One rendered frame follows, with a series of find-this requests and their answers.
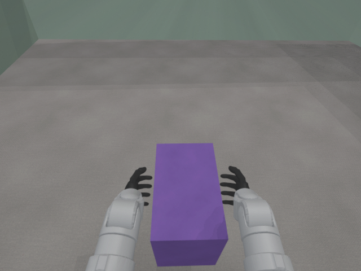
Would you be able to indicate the left robot hand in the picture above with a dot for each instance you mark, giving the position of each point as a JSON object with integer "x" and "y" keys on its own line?
{"x": 134, "y": 180}

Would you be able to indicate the right robot hand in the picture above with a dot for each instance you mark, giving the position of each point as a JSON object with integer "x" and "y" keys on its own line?
{"x": 240, "y": 183}

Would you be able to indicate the right robot forearm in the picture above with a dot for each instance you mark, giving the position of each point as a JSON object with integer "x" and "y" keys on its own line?
{"x": 259, "y": 233}

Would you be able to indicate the carton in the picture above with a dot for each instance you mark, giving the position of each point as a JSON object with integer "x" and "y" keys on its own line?
{"x": 188, "y": 225}

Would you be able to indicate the left robot forearm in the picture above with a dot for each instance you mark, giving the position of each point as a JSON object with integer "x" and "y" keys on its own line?
{"x": 119, "y": 233}

